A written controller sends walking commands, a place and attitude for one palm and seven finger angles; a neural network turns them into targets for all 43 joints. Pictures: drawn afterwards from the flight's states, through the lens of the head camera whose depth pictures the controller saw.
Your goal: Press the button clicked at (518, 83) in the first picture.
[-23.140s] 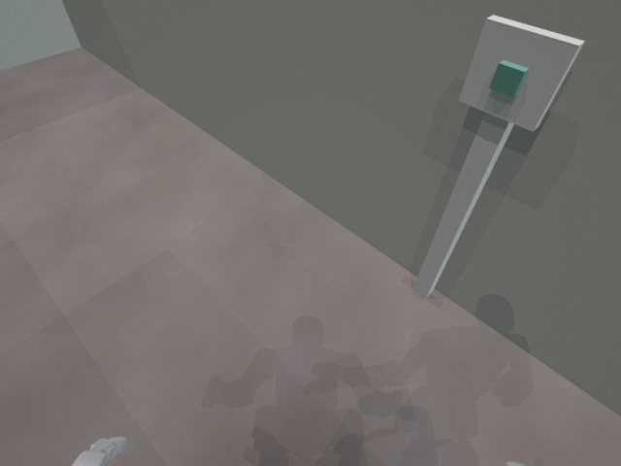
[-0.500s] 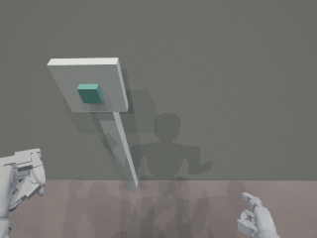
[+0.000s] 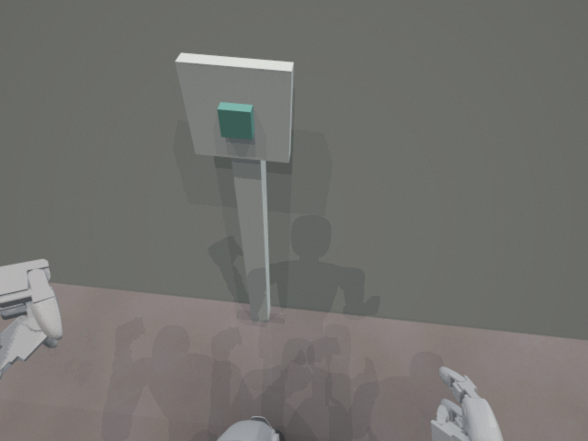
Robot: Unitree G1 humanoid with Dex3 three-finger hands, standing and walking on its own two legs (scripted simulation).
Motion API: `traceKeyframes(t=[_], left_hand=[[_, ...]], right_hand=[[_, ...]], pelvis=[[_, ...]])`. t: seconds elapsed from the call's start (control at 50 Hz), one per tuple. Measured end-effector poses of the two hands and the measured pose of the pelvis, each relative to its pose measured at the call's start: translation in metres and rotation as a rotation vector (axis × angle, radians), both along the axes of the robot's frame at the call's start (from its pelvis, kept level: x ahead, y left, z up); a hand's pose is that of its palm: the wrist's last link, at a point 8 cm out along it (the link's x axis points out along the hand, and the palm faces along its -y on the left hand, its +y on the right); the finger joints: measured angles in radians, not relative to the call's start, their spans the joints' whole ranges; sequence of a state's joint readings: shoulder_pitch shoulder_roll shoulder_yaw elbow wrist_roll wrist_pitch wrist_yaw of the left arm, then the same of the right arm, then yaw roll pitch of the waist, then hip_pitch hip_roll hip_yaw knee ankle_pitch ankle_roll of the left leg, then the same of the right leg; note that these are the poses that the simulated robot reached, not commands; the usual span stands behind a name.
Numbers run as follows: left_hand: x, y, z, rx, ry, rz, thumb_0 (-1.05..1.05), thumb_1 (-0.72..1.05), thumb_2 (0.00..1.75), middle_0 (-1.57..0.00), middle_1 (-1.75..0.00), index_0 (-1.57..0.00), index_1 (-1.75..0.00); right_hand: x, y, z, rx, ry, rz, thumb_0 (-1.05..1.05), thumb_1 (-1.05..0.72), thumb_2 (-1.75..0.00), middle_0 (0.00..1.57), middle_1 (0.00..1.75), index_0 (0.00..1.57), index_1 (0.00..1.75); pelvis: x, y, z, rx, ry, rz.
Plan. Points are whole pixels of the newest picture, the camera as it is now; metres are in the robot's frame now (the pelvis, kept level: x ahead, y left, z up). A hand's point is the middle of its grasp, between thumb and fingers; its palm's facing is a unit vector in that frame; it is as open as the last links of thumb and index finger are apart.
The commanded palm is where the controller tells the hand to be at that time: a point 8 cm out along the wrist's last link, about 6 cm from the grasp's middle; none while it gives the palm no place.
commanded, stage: step back with the hand held close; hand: left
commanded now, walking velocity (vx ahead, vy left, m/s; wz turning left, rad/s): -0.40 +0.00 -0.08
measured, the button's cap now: (237, 120) +0.58 +0.15 +0.12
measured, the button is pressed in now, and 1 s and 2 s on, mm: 0 0 0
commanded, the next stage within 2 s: stop stepping back and stand still in 0.28 s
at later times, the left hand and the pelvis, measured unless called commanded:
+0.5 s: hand out of the picture +0.09 +0.25 +0.19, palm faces +0.21 -0.86 -0.46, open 3.1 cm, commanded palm +0.04 +0.30 +0.19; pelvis -0.12 +0.04 +0.00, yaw -7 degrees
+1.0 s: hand out of the picture -0.01 +0.27 +0.19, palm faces +0.29 -0.84 -0.46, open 3.1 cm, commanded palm -0.05 +0.32 +0.19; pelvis -0.21 +0.05 +0.01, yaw -6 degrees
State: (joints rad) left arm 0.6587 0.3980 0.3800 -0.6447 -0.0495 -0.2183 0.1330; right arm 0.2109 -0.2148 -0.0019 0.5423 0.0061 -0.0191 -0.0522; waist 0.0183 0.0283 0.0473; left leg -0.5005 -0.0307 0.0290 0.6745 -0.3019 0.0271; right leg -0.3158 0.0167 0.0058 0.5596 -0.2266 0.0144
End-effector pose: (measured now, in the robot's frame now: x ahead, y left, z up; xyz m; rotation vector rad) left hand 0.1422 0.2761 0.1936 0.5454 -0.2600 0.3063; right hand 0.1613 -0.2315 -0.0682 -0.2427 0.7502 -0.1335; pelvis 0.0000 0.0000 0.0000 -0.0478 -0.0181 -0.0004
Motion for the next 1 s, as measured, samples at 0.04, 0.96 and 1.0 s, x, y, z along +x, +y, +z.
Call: traceKeyframes(t=[0.04,0.96,1.0], left_hand=[[-0.010,0.006,-0.001,-0.027,-0.031,0.010,0.01,0.89,0.90,-1.31,-1.50,-1.30,-1.50],[-0.185,0.029,0.014,0.028,-0.010,-0.154,0.01,0.89,0.90,-1.31,-1.50,-1.30,-1.50],[-0.190,0.040,0.014,0.011,-0.040,-0.102,0.01,0.89,0.90,-1.31,-1.50,-1.31,-1.50]], right_hand=[[-0.009,0.004,-0.001,-0.014,0.017,-0.005,0.01,-0.90,-0.90,0.20,0.30,0.20,0.30],[-0.250,0.035,0.004,-0.001,-0.003,-0.133,0.01,-0.90,-0.90,0.20,0.30,0.20,0.30],[-0.255,0.035,0.003,-0.006,0.022,-0.138,0.01,-0.90,-0.90,0.20,0.30,0.20,0.30]], pelvis=[[-0.004,0.007,-0.001,0.003,-0.003,-0.011],[-0.205,0.053,0.008,0.050,-0.002,-0.105],[-0.207,0.053,0.010,0.057,0.011,-0.096]])
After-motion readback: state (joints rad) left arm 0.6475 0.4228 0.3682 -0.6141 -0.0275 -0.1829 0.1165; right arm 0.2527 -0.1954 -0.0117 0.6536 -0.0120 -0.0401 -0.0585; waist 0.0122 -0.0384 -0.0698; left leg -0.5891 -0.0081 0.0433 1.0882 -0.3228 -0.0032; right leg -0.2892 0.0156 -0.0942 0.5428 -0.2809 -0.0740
